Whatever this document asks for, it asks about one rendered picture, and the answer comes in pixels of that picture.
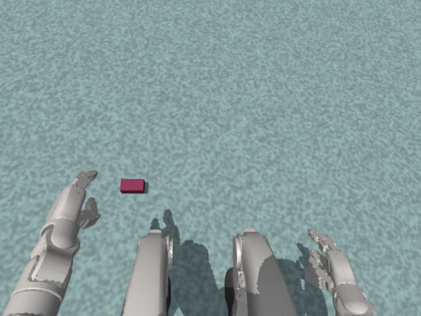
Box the left robot hand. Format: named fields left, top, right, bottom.
left=46, top=170, right=101, bottom=230

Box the left robot arm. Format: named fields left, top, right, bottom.
left=2, top=219, right=80, bottom=316

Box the right robot hand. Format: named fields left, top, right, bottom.
left=305, top=228, right=357, bottom=295

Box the small box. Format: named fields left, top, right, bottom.
left=120, top=179, right=145, bottom=194

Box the right robot arm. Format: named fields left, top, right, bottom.
left=333, top=284, right=376, bottom=316

